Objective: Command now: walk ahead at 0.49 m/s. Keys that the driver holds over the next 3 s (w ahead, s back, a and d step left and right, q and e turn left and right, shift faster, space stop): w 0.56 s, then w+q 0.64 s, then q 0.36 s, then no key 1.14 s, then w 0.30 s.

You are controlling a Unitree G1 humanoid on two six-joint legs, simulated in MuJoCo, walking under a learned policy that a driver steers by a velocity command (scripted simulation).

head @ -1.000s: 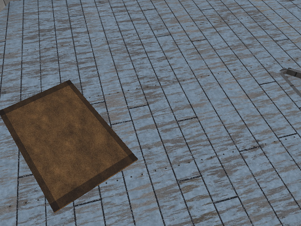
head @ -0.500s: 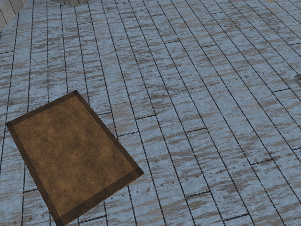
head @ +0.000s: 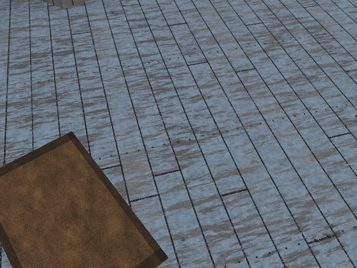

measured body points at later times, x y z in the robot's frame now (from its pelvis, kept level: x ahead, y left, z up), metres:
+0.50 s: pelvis +0.29 -0.06 +0.00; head +0.32 -0.07 +0.44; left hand +0.43 +0.20 -0.11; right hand +0.33 -0.34 -0.14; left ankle +0.18 +0.08 -0.65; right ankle +0.35 -0.15 -0.74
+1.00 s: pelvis +0.57 +0.01 -0.02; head +0.61 +0.03 +0.43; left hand +0.58 +0.30 -0.15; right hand +0.78 -0.22 -0.11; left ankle +0.64 +0.10 -0.74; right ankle +0.42 -0.15 -0.65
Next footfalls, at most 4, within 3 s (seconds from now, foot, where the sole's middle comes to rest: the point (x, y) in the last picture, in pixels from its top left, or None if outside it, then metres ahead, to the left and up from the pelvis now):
0.38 right None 0.39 -0.15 -0.78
0.92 left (154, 216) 0.68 0.11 -0.78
1.38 right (177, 152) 1.00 0.02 -0.78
1.80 left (131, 184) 0.83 0.21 -0.78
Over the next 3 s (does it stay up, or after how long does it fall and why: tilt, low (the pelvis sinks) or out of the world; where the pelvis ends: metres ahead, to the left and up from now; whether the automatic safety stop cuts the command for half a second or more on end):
stays up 0.89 0.13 -0.01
